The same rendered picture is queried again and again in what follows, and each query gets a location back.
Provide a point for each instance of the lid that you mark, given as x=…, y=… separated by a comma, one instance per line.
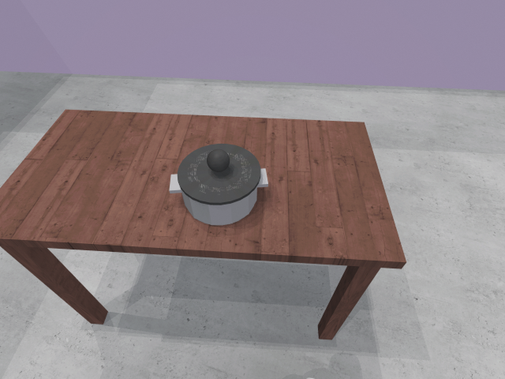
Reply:
x=209, y=187

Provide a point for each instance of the knob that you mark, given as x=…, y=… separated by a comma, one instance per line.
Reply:
x=218, y=160

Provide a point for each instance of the table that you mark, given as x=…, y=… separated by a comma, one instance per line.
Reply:
x=100, y=180

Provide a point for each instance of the pot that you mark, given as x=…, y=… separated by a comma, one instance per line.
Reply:
x=219, y=214

